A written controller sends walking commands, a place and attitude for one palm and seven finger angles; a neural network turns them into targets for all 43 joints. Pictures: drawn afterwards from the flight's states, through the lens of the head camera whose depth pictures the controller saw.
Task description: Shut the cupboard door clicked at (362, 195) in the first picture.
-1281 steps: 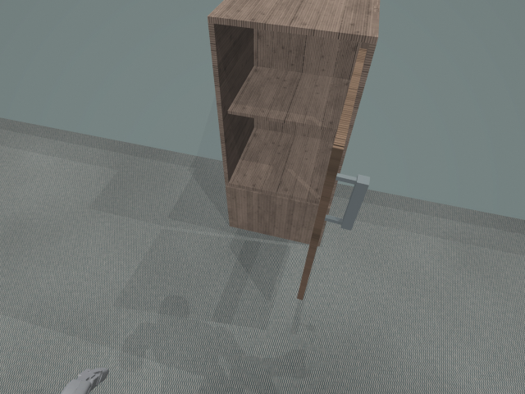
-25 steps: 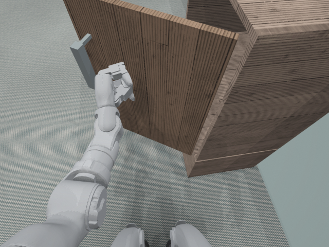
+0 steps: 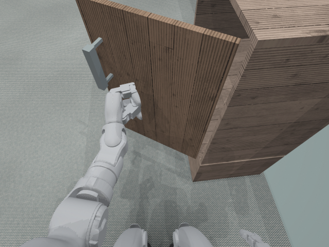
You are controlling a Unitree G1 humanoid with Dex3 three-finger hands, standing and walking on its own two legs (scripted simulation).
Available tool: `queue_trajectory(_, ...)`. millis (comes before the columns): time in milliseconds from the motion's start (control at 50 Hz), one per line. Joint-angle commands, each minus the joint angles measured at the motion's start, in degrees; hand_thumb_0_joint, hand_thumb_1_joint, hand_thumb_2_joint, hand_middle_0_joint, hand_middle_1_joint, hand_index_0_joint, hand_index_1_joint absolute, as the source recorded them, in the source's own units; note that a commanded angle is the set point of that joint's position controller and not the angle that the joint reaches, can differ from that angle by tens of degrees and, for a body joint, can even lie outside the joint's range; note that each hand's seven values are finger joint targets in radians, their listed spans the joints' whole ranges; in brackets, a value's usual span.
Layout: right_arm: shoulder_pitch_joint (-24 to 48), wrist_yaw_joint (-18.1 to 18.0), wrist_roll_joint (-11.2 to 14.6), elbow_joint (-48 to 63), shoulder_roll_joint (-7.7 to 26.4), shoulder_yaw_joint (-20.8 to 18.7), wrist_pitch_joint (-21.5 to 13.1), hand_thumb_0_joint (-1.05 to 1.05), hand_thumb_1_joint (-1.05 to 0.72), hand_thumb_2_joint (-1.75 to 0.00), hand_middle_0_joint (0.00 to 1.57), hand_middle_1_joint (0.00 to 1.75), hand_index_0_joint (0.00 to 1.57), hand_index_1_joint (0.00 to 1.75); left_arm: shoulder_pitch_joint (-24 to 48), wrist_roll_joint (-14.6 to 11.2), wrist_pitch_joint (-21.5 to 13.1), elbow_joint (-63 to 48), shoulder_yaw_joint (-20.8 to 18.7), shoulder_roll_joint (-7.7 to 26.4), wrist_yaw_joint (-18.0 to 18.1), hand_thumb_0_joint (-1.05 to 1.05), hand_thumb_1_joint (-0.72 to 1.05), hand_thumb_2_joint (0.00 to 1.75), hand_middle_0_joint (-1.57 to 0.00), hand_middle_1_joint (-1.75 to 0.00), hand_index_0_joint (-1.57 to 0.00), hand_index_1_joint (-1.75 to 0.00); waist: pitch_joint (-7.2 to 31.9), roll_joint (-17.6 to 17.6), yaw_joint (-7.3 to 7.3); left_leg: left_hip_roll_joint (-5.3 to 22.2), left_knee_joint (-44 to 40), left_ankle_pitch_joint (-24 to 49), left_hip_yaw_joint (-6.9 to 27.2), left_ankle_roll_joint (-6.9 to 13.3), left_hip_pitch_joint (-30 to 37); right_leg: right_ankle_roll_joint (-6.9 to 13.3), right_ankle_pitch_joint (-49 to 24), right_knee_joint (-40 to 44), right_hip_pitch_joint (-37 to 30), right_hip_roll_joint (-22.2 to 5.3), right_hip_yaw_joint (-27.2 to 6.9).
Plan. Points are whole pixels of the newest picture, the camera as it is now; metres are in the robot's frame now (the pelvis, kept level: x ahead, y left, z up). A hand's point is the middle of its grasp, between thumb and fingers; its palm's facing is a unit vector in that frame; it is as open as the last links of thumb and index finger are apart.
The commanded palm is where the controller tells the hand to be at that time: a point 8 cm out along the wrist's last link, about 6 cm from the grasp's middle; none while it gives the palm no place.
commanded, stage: draw the hand back to the body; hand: left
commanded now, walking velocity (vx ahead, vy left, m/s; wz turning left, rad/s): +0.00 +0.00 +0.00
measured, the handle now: (100, 65) +0.61 +0.16 +0.05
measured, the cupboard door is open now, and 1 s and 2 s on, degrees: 57 57 57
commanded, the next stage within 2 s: step back with the hand held close in 1.50 s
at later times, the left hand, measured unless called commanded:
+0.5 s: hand (73, 134) +0.32 +0.15 +0.15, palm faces -0.01 -0.99 -0.12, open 3.0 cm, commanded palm +0.29 +0.21 +0.15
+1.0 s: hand out of the picture +0.24 +0.29 +0.22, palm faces +0.33 -0.87 -0.36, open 5.2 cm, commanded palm +0.18 +0.34 +0.24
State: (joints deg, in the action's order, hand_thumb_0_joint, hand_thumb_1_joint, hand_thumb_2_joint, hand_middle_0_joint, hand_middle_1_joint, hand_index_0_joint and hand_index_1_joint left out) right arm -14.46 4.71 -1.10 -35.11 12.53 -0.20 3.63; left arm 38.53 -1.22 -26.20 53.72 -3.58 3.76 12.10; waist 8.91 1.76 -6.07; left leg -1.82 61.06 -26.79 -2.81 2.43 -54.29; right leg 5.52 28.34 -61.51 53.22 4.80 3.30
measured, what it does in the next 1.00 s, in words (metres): rises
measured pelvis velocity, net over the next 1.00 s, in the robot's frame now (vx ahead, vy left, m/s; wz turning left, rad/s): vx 0.03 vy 0.06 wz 0.03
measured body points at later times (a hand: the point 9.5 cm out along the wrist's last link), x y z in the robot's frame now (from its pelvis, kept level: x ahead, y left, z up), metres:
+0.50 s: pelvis +0.02 +0.02 +0.05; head +0.04 +0.01 +0.50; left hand +0.32 +0.20 +0.15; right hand +0.19 -0.22 -0.03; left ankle +0.02 +0.10 -0.66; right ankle +0.00 -0.05 -0.66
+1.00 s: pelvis +0.03 +0.06 +0.08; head +0.02 +0.03 +0.53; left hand +0.21 +0.33 +0.24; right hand +0.22 -0.15 -0.01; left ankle +0.02 +0.10 -0.66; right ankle +0.01 -0.05 -0.66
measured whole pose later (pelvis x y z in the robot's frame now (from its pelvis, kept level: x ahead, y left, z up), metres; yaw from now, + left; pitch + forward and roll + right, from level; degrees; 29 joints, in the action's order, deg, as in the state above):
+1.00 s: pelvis +0.03 +0.06 +0.08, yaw +2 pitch -2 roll -1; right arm -11.7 -1.8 1.9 -32.7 12.7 3.6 1.2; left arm -22.9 -4.5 -1.3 -20.8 -12.0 19.8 4.5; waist 0.6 4.7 3.0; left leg -5.6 23.7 -13.9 -1.0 5.9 -7.4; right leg 1.2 14.6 -21.7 4.7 2.2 1.6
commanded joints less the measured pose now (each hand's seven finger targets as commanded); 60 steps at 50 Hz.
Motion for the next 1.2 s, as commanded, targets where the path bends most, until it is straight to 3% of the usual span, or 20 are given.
queue_trajectory(0,-5.75,-1.16,0.59,8.19,8.05,-2.75,-2.34,0.0,-0.9,-0.9,0.2,0.3,0.2,0.3,10.72,-3.41,-5.6,-27.39,-4.75,9.69,-1.17,0.0,0.9,0.9,-1.3,-1.5,-1.3,-1.5,35.11,-3.29,4.25,-0.01,-6.64,20.92,2.71,-0.19,17.14,-7.82,-39.45,10.21,-30.6,-4.03,-9.33)
queue_trajectory(60,-5.73,-1.23,1.15,8.9,7.93,-2.73,-2.64,0.0,-0.9,-0.9,0.2,0.3,0.2,0.3,3.2,-1.94,-5.46,-31.8,0.06,7.77,-3.86,0.0,0.9,0.9,-1.3,-1.5,-1.3,-1.5,27.83,-8.17,2.87,0.39,-8.35,19.81,2.79,0.61,17.29,-9.27,-40.9,12.39,-31.01,-4.12,-9.53)
queue_trajectory(100,-5.44,-1.56,1.9,8.98,8.29,-2.86,-2.09,0.0,-0.9,-0.9,0.2,0.3,0.2,0.3,-1.88,-1.95,-2.98,-31.85,1.38,7.41,-5.67,0.0,0.9,0.9,-1.3,-1.5,-1.3,-1.5,20.93,-9.71,2.41,0.75,-10.36,16.79,2.79,0.75,17.78,-9.72,-35.94,15.35,-28.7,-4.12,-9.49)
queue_trajectory(140,-4.46,-2.13,2.97,9.85,8.5,-2.86,-1.7,0.0,-0.9,-0.9,0.2,0.3,0.2,0.3,-6.48,-3.9,0.94,-32.61,3.05,5.5,-7.82,0.0,0.9,0.9,-1.3,-1.5,-1.3,-1.5,15.34,-10.79,2.21,0.9,-12.59,14.1,2.66,0.86,19.7,-10.02,-29.7,19.75,-27.39,-4.33,-9.78)
queue_trajectory(160,-3.86,-2.53,3.36,10.28,8.78,-2.69,-1.65,0.0,-0.9,-0.9,0.2,0.3,0.2,0.3,-7.09,-5.07,2.64,-34.85,3.12,5.66,-8.8,0.0,0.9,0.9,-1.3,-1.5,-1.3,-1.5,14.38,-9.17,2.53,0.94,-13.86,14.55,2.62,0.86,21.73,-9.58,-27.99,21.01,-27.98,-4.31,-9.53)
queue_trajectory(240,-0.4,-3.92,4.3,11.83,8.16,-1.8,-2.64,0.0,-0.9,-0.9,0.2,0.3,0.2,0.3,-11.09,-7.98,6.2,-45.73,3.4,6.61,-10.94,0.0,0.9,0.9,-1.3,-1.5,-1.3,-1.5,12.68,-3.39,3.89,0.98,-17.19,15.55,3.11,0.85,28.01,-7.31,-24.2,23.19,-28.27,-3.96,-7.22)
queue_trajectory(260,0.02,-4.24,4.35,11.93,8.14,-1.55,-2.91,0.0,-0.9,-0.9,0.2,0.3,0.2,0.3,-12.37,-7.93,6.42,-47.26,3.02,7.81,-10.82,0.0,0.9,0.9,-1.3,-1.5,-1.3,-1.5,10.8,-3.11,3.77,1.14,-17.84,15.28,3.46,0.93,28.58,-7.05,-23.1,23.6,-28.0,-3.84,-6.99)
queue_trajectory(360,2.92,-4.8,4.16,13.12,7.7,-0.86,-4.83,0.0,-0.9,-0.9,0.2,0.3,0.2,0.3,-19.4,-7.31,5.61,-58.32,-0.53,13.11,-10.14,0.0,0.9,0.9,-1.22,-1.41,-1.22,-1.41,11.85,1.09,5.87,1.35,-20.6,18.41,4.48,0.54,33.11,-4.47,-23.66,22.59,-30.34,-3.14,-4.93)
queue_trajectory(380,3.85,-4.79,4.23,13.48,7.38,-0.62,-5.07,0.0,-0.9,-0.9,0.2,0.3,0.2,0.3,-21.9,-7.22,6.16,-59.19,0.54,12.06,-10.5,0.0,0.9,0.9,-1.19,-1.38,-1.19,-1.38,11.73,2.32,5.83,1.39,-21.08,18.91,4.39,0.47,34.13,-4.35,-23.91,22.73,-30.31,-3.15,-4.65)
queue_trajectory(400,4.11,-4.75,4.36,13.67,7.36,-0.54,-5.28,0.0,-0.9,-0.9,0.2,0.3,0.2,0.3,-23.56,-7.51,6.91,-60.64,0.59,12.01,-10.87,0.0,0.9,0.9,-1.16,-1.35,-1.16,-1.35,11.24,2.03,5.9,1.55,-21.63,19.63,4.67,0.31,34.92,-4.15,-24.2,22.88,-30.66,-3.08,-4.1)
queue_trajectory(420,5.69,-5.76,4.59,14.18,6.19,-0.65,-3.55,0.0,-0.9,-0.9,0.2,0.3,0.2,0.3,-26.93,-3.79,10.14,-62.15,4.41,14.2,-9.92,0.0,0.9,0.9,-1.13,-1.32,-1.13,-1.32,11.49,-0.76,6.11,1.87,-24.9,19.48,5.72,-0.05,36.78,-4.7,-25.57,26.85,-34.73,-4.99,-7.02)
queue_trajectory(460,6.49,-7.08,4.66,15.58,6.13,-0.45,-2.67,0.0,-0.9,-0.9,0.2,0.3,0.2,0.3,-30.21,-4.18,13.37,-66.33,3.17,14.43,-9.4,0.0,0.9,0.9,-1.08,-1.26,-1.08,-1.26,8.98,-2.7,5.77,1.89,-26.45,19.49,4.89,0.32,37.0,-5.55,-27.53,29.4,-37.83,-5.69,-7.42)
queue_trajectory(520,8.48,-8.14,4.57,14.86,5.84,0.5,-1.77,0.0,-0.9,-0.9,0.2,0.3,0.2,0.3,-33.24,-3.7,16.47,-65.85,2.23,15.06,-8.82,0.0,0.9,0.9,-1.0,-1.17,-1.0,-1.17,1.3,-3.97,5.67,2.41,-29.94,17.95,5.33,0.32,38.57,-5.03,-24.56,32.77,-37.34,-5.47,-6.61)
queue_trajectory(640,9.68,-8.72,3.89,14.57,5.66,1.5,-2.25,0.0,-0.9,-0.9,0.2,0.3,0.2,0.3,-39.75,-3.47,20.0,-74.78,-1.64,17.87,-8.1,0.0,0.9,0.9,-0.83,-0.99,-0.83,-0.99,1.53,0.71,6.71,3.45,-34.53,25.98,6.58,-0.39,47.53,-3.59,-26.59,36.18,-42.06,-4.88,-4.39)
queue_trajectory(720,10.31,-8.46,3.42,13.99,5.74,1.9,-3.61,0.0,-0.9,-0.9,0.2,0.3,0.2,0.3,-42.66,-3.26,20.99,-81.04,-4.46,20.0,-7.29,0.0,0.9,0.9,-0.72,-0.87,-0.72,-0.87,0.76,3.79,7.19,4.37,-37.51,29.8,8.35,-1.96,50.74,-3.26,-25.62,38.27,-43.74,-4.62,-3.56)
queue_trajectory(860,10.24,-7.66,2.79,12.46,6.64,1.29,-5.49,0.0,-0.9,-0.9,0.2,0.3,0.2,0.3,-52.07,-3.19,21.79,-85.2,-11.44,23.61,-6.6,0.0,0.9,0.9,-0.53,-0.66,-0.53,-0.66,-1.24,2.22,8.31,5.52,-40.34,33.71,10.0,-3.56,52.17,-3.31,-25.25,40.63,-46.34,-4.29,-3.02)
queue_trajectory(920,10.25,-7.25,2.8,12.1,6.6,0.92,-5.85,0.0,-0.9,-0.9,0.2,0.3,0.2,0.3,-55.18,-3.46,21.48,-87.05,-13.99,24.18,-6.63,0.0,0.9,0.9,-0.45,-0.57,-0.45,-0.57,-2.34,2.61,8.5,5.68,-40.8,33.5,10.03,-3.8,51.56,-3.5,-25.26,41.05,-46.87,-4.46,-2.84)
queue_trajectory(1100,10.3,-7.04,3.32,10.99,7.11,-0.4,-7.89,0.0,-0.9,-0.9,0.2,0.3,0.2,0.3,-62.49,-4.39,19.28,-91.07,-26.51,31.43,-5.7,0.0,0.9,0.9,-0.2,-0.3,-0.2,-0.3,-2.61,3.67,9.77,5.86,-41.61,29.43,10.09,-3.99,48.85,-3.48,-23.86,41.44,-48.74,-4.27,-3.13)
queue_trajectory(1120,10.3,-6.96,3.3,10.44,7.05,-0.29,-8.06,0.0,-0.9,-0.9,0.2,0.3,0.2,0.3,-62.44,-4.24,19.33,-89.16,-23.38,28.06,-6.02,0.0,0.9,0.9,-0.2,-0.3,-0.2,-0.3,-5.01,3.42,9.1,5.92,-42.01,27.38,10.58,-3.88,48.74,-3.65,-22.7,41.6,-46.87,-4.36,-3.1)
queue_trajectory(1180,10.14,-6.96,3.33,9.7,8.03,-0.73,-8.54,0.0,-0.9,-0.9,0.2,0.3,0.2,0.3,-60.47,-3.81,19.72,-85.99,-19.23,24.45,-6.12,0.0,0.9,0.9,-0.2,-0.3,-0.2,-0.3,-10.28,2.79,7.94,6.26,-43.64,19.08,11.53,-3.36,47.26,-3.97,-19.63,42.1,-43.61,-4.55,-3.53)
